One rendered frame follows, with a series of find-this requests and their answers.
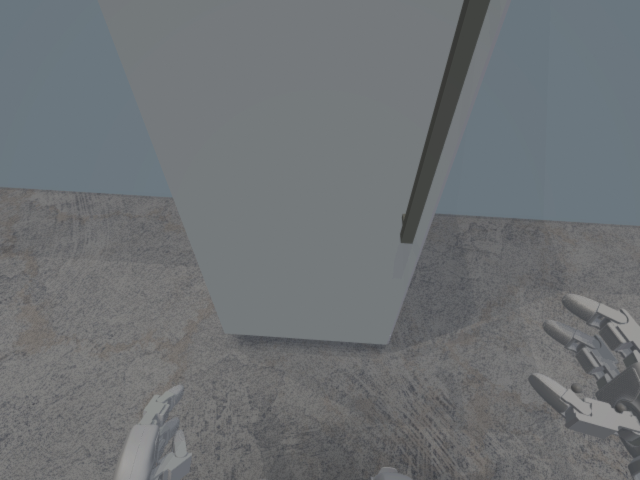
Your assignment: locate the robot right hand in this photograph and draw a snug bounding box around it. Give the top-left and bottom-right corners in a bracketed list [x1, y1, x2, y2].
[528, 294, 640, 458]

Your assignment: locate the robot left hand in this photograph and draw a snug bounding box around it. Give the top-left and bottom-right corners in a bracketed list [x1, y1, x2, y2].
[113, 385, 192, 480]

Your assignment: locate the fridge door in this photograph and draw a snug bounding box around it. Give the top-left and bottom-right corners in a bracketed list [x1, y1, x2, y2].
[98, 0, 507, 345]

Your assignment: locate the handle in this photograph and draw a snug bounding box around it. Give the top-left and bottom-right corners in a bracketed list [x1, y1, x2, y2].
[400, 0, 490, 244]

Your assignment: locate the right robot shin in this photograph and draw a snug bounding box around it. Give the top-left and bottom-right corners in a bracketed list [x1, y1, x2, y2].
[377, 467, 398, 475]

